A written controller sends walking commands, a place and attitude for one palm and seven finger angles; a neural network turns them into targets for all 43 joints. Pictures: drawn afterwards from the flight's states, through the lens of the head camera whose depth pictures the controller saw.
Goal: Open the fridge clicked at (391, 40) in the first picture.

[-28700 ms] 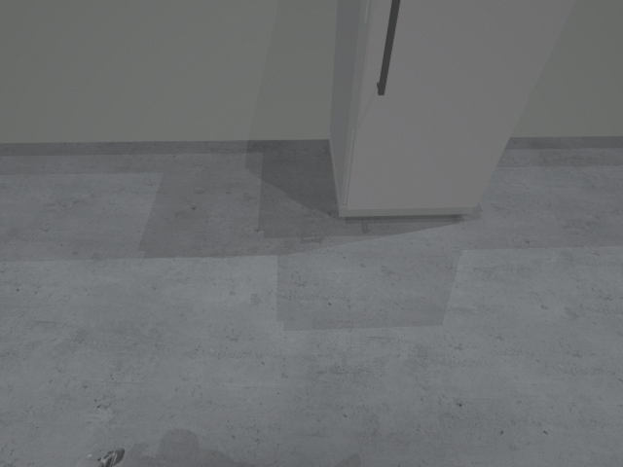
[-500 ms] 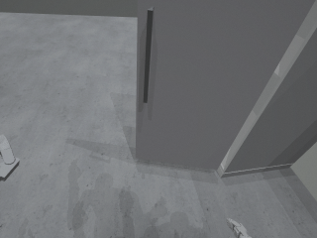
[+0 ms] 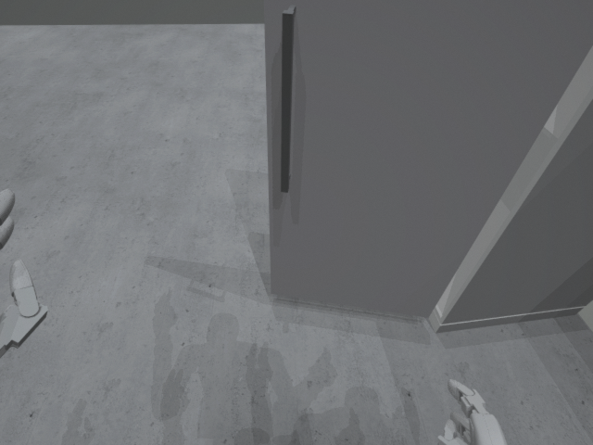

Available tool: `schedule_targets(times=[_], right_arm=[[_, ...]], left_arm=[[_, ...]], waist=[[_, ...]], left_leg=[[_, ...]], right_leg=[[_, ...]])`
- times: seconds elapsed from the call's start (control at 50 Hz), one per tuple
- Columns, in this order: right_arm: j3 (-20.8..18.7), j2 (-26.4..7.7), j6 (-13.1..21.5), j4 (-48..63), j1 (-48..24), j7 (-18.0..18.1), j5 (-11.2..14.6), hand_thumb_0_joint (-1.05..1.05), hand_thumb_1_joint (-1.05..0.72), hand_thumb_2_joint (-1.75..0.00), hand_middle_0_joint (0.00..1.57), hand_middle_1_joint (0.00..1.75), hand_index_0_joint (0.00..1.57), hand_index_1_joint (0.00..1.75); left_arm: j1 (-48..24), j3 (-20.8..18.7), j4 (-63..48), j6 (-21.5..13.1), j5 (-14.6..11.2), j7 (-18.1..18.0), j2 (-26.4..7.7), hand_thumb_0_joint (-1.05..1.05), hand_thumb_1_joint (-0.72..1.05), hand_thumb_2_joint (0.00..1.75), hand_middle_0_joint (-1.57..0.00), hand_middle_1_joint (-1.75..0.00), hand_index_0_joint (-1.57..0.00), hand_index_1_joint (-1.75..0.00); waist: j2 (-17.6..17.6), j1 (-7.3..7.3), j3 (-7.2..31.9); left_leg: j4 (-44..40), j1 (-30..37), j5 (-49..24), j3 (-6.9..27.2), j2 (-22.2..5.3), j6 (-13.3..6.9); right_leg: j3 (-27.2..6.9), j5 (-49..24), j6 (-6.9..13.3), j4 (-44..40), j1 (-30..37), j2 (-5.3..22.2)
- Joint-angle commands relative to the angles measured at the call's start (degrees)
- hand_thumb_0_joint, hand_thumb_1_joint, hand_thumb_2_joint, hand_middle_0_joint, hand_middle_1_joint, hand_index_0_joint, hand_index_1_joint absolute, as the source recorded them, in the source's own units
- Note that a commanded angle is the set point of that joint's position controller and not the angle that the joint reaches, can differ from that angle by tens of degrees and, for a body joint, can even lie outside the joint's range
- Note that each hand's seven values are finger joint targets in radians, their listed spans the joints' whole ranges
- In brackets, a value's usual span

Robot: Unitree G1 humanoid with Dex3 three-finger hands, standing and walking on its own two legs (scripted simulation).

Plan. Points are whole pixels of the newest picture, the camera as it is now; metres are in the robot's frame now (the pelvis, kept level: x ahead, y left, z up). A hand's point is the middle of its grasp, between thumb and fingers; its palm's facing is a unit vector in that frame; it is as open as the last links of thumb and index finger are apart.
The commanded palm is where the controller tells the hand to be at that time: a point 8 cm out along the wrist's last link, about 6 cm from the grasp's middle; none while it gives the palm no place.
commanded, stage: stop stepping back and stand still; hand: left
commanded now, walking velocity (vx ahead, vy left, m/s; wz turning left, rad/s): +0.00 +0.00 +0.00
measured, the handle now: (288, 113) +0.73 +0.06 +0.09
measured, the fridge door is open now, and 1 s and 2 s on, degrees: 73 73 73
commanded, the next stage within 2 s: let the arm hang, fingers relaxed in 0.64 s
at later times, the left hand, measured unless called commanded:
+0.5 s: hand (19, 307) +0.21 +0.29 +0.16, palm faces +0.43 -0.78 -0.45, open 7.4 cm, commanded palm +0.14 +0.32 +0.18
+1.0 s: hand out of the picture +0.09 +0.22 -0.14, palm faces -0.06 -0.96 -0.26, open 7.3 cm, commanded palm none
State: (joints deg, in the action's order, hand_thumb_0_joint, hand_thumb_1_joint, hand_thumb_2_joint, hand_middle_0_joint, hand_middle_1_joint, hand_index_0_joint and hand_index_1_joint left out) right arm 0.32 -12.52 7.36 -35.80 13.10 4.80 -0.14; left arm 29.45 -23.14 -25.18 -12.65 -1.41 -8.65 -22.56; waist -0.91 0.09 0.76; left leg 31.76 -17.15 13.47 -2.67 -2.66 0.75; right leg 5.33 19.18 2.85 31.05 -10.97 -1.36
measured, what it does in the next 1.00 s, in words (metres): stands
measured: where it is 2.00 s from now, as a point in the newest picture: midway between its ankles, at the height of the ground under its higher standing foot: outside the picture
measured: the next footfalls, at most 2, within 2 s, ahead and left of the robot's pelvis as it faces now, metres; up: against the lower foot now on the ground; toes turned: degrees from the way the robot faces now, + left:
none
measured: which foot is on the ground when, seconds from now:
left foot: down 0.00-1.00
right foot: down 0.00-1.00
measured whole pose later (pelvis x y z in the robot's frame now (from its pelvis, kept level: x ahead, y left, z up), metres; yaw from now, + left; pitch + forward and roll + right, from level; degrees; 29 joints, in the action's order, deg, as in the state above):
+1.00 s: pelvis -0.02 +0.02 +0.00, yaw +2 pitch +0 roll +0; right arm 1.0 -17.5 -0.5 -48.6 8.5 -0.4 -1.3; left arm 13.1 1.5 43.2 3.7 1.6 0.5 -13.8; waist 0.8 1.9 -1.8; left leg 32.6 -20.4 12.0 -2.6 0.4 -1.3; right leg 5.7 19.7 1.2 34.9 -14.9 1.9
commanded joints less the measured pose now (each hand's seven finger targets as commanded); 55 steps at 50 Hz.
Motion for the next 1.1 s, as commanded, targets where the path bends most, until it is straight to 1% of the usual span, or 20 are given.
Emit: schedule_targets(times=[0.0, 0.06, 0.14, 0.28, 0.4, 0.48, 0.56, 0.58, 0.7, 0.72, 0.74, 0.76, 0.8, 0.86, 0.88, 0.92, 0.96, 1.02, 1.06, 1.08], right_arm=[[-2.1, -5.8, 2.5, 8.2, -4.0, 0.1, 0.1, 0.0, -0.9, -0.9, 0.2, 0.3, 0.2, 0.3], [-2.1, -6.0, 2.0, 8.9, -4.2, 0.0, 0.2, 0.0, -0.9, -0.9, 0.2, 0.3, 0.2, 0.3], [-1.7, -6.0, 1.5, 9.4, -4.6, 0.2, 0.2, 0.0, -0.9, -0.9, 0.2, 0.3, 0.2, 0.3], [-1.5, -6.2, 1.2, 9.6, -5.1, 0.8, -0.2, 0.0, -0.9, -0.9, 0.2, 0.3, 0.2, 0.3], [-1.4, -6.1, 1.2, 9.4, -5.1, 0.7, -0.2, 0.0, -0.9, -0.9, 0.2, 0.3, 0.2, 0.3], [-1.7, -6.5, 1.3, 9.2, -5.2, 0.9, -0.3, 0.0, -0.9, -0.9, 0.2, 0.3, 0.2, 0.3], [-1.7, -6.4, 1.2, 9.4, -5.2, 0.8, -0.1, 0.0, -0.9, -0.9, 0.2, 0.3, 0.2, 0.3], [-1.8, -6.7, 1.2, 9.3, -5.5, 0.9, -0.2, 0.0, -0.9, -0.9, 0.2, 0.3, 0.2, 0.3], [-1.7, -6.3, 1.1, 9.3, -5.2, 0.8, -0.1, 0.0, -0.9, -0.9, 0.2, 0.3, 0.2, 0.3], [-3.9, -17.4, 3.3, -2.0, -10.3, -4.5, 1.2, 0.0, -0.9, -0.9, 0.2, 0.3, 0.2, 0.3], [-4.4, -16.0, -0.9, -1.9, -6.3, -4.8, 1.1, 0.0, -0.9, -0.9, 0.2, 0.3, 0.2, 0.3], [-4.0, -15.4, -2.2, -2.1, -5.0, -4.7, 0.5, 0.0, -0.9, -0.9, 0.2, 0.3, 0.2, 0.3], [-3.1, -15.9, -3.9, -2.3, -5.5, -4.7, -0.1, 0.0, -0.9, -0.9, 0.2, 0.3, 0.2, 0.3], [-2.4, -14.7, -5.4, -5.2, -5.5, -4.9, -0.8, 0.0, -0.9, -0.9, 0.2, 0.3, 0.2, 0.3], [-2.1, -13.8, -6.0, -6.2, -4.9, -5.0, -1.1, 0.0, -0.9, -0.9, 0.2, 0.3, 0.2, 0.3], [-1.5, -11.5, -7.1, -8.8, -4.3, -5.0, -1.4, 0.0, -0.9, -0.9, 0.2, 0.3, 0.2, 0.3], [-0.9, -9.8, -7.7, -11.3, -3.8, -4.9, -1.5, 0.0, -0.9, -0.9, 0.2, 0.3, 0.2, 0.3], [-0.8, -8.6, -7.8, -15.0, -3.4, -4.4, -1.4, 0.0, -0.9, -0.9, 0.2, 0.3, 0.2, 0.3], [-1.1, -7.9, -7.8, -17.2, -2.7, -3.9, -1.5, 0.0, -0.9, -0.9, 0.2, 0.3, 0.2, 0.3], [-1.1, -7.8, -7.9, -18.1, -2.1, -3.8, -1.3, 0.0, -0.9, -0.9, 0.2, 0.3, 0.2, 0.3]], left_arm=[[-2.4, -7.5, -9.7, -3.4, -1.1, -1.4, -10.9, 0.0, 0.9, 0.9, -0.2, -0.3, -0.2, -0.3], [-1.3, -6.8, -10.6, -2.5, -1.4, -1.3, -10.5, 0.0, 0.9, 0.9, -0.2, -0.3, -0.2, -0.3], [-1.0, -6.5, -11.7, -1.6, -1.5, -1.3, -10.7, 0.0, 0.9, 0.9, -0.2, -0.3, -0.2, -0.3], [-2.1, -7.8, -12.1, -1.5, -1.6, -1.5, -12.3, 0.0, 0.9, 0.9, -0.2, -0.3, -0.2, -0.3], [-2.0, -6.0, -11.1, -1.5, -1.5, -1.5, -10.5, 0.0, 0.9, 0.9, -0.2, -0.3, -0.2, -0.3], [-2.2, -6.6, -11.8, -1.5, -1.4, -1.7, -11.2, 0.0, 0.9, 0.9, -0.2, -0.3, -0.2, -0.3], [-1.8, -6.0, -11.2, -1.5, -1.3, -1.7, -10.4, 0.0, 0.9, 0.9, -0.2, -0.3, -0.2, -0.3], [-1.8, -6.8, -11.5, -1.5, -1.3, -1.7, -11.4, 0.0, 0.9, 0.9, -0.2, -0.3, -0.2, -0.3], [-1.1, -6.4, -11.3, -1.5, -1.4, -1.7, -10.7, 0.0, 0.9, 0.9, -0.2, -0.3, -0.2, -0.3], [-4.5, 18.2, 31.1, 7.4, 2.3, 6.6, -1.5, 0.0, 0.9, 0.9, -0.2, -0.3, -0.2, -0.3], [-6.3, 16.7, 32.3, 12.4, 2.0, 7.9, -1.6, 0.0, 0.9, 0.9, -0.2, -0.3, -0.2, -0.3], [-8.3, 17.4, 34.0, 12.9, 2.3, 8.2, -1.0, 0.0, 0.9, 0.9, -0.2, -0.3, -0.2, -0.3], [-11.0, 18.1, 39.8, 12.8, 2.6, 8.5, -2.2, 0.0, 0.9, 0.9, -0.2, -0.3, -0.2, -0.3], [-14.8, 19.3, 51.0, 12.3, 3.0, 8.6, -3.5, 0.0, 0.9, 0.9, -0.2, -0.3, -0.2, -0.3], [-16.0, 19.7, 54.6, 12.4, 3.0, 8.3, -3.8, 0.0, 0.9, 0.9, -0.2, -0.3, -0.2, -0.3], [-18.0, 20.8, 60.9, 12.8, 2.8, 8.0, -2.8, 0.0, 0.9, 0.9, -0.2, -0.3, -0.2, -0.3], [-18.3, 21.5, 66.4, 13.1, 2.6, 7.9, -1.6, 0.0, 0.9, 0.9, -0.2, -0.3, -0.2, -0.3], [-16.2, 21.6, 73.7, 12.9, 2.4, 7.8, 0.0, 0.0, 0.9, 0.9, -0.2, -0.3, -0.2, -0.3], [-14.6, 21.0, 77.4, 12.7, 2.3, 7.7, 1.3, 0.0, 0.9, 0.9, -0.2, -0.3, -0.2, -0.3], [-14.2, 21.1, 79.0, 12.7, 2.3, 7.7, 1.1, 0.0, 0.9, 0.9, -0.2, -0.3, -0.2, -0.3]], waist=[[4.7, -0.14, 5.1], [4.2, -0.2, 7.7], [3.7, -0.27, 7.9], [5.8, -0.45, 5.9], [4.9, -0.3, 4.6], [5.8, -0.46, 5.8], [4.9, -0.45, 4.9], [5.8, -0.47, 4.9], [5.2, -0.46, 5.2], [5.2, 1.31, 0.3], [6.1, 0.81, 4.2], [4.2, 0.45, 4.6], [-2.3, -0.25, 2.7], [-9.9, 0.08, 2.7], [-9.9, 0.53, 2.4], [-5.3, 1.0, 1.7], [0.3, 1.14, 0.9], [6.7, 0.25, 0.5], [9.1, -0.19, 0.6], [7.5, -0.17, -0.1]], left_leg=[[-3.9, 3.0, -12.1, 4.6, -3.1, -2.0], [-3.7, 4.7, -16.0, 4.0, -3.2, -1.9], [-4.7, 4.8, -17.5, 4.4, -3.4, -1.9], [-8.1, 3.0, -12.5, 5.8, -3.2, -1.8], [-9.0, 2.6, -7.4, 5.9, -2.8, -1.7], [-9.9, 2.2, -7.0, 6.4, -2.8, -1.7], [-9.9, 2.0, -5.9, 6.0, -2.6, -1.8], [-9.9, 1.9, -5.3, 6.1, -2.6, -1.7], [-9.8, 2.2, -7.5, 6.3, -2.7, -1.7], [-0.6, -1.2, -19.5, 6.6, -4.8, -2.2], [-1.4, 2.3, -19.2, 5.5, -5.1, -1.8], [-2.1, 0.6, -16.2, 6.9, -5.8, -2.9], [-4.2, -3.5, -12.5, 10.0, -6.4, -4.7], [-2.0, -1.6, -9.2, 8.7, -3.2, -3.7], [-1.1, -0.1, -9.5, 7.5, -2.0, -3.0], [-1.0, 2.1, -8.8, 6.0, -0.9, -2.2], [-3.5, 3.2, -7.6, 6.5, -1.4, -2.0], [-7.3, 1.4, -5.3, 7.9, -2.5, -2.3], [-8.3, 0.8, -2.4, 7.8, -2.6, -2.3], [-8.1, 1.2, -2.6, 7.7, -2.6, -2.3]], right_leg=[[-9.5, -14.1, -1.1, -7.7, 0.5, 6.6], [-8.8, -19.3, -1.6, -7.0, 2.1, 6.3], [-7.7, -20.3, -2.0, -6.8, 2.4, 5.7], [-6.4, -13.4, -2.0, -8.4, 2.1, 4.7], [-6.5, -10.0, -1.9, -10.2, 0.9, 4.8], [-5.8, -9.6, -2.0, -9.9, 2.2, 4.4], [-5.9, -8.9, -2.1, -10.6, 1.5, 4.4], [-6.2, -8.7, -1.9, -10.9, 1.3, 4.7], [-5.6, -9.8, -2.1, -10.4, 1.6, 4.5], [-2.6, -17.7, -1.0, -2.6, -4.3, 9.1], [-5.4, -13.6, -0.5, -4.1, -4.9, 8.9], [-3.9, -7.5, -0.3, -2.3, -5.5, 7.5], [-4.0, -3.0, -0.1, -1.0, -3.7, 6.2], [-8.1, -4.4, 1.6, -5.2, -4.6, 9.6], [-8.8, -5.3, 2.3, -6.1, -5.5, 10.8], [-9.5, -5.2, 2.7, -7.4, -6.6, 11.9], [-9.0, -1.4, 1.9, -8.3, -6.8, 10.7], [-8.5, -0.4, 0.8, -9.5, -2.5, 8.9], [-8.8, -0.1, 1.2, -11.0, -0.9, 8.9], [-8.3, -0.3, 1.1, -11.8, -0.9, 8.8]])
